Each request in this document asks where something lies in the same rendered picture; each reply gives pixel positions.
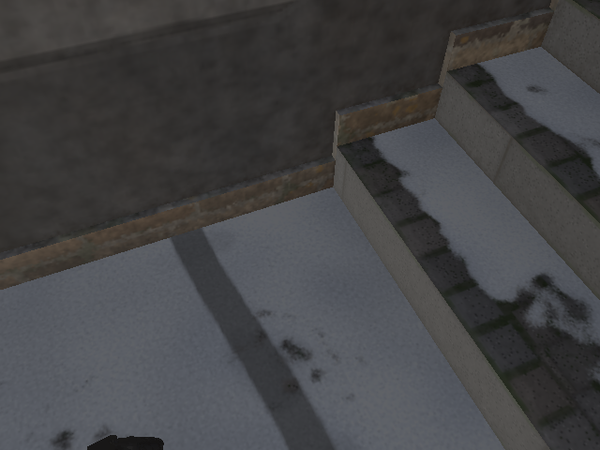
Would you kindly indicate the stairs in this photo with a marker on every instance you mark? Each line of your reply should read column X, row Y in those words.
column 487, row 217

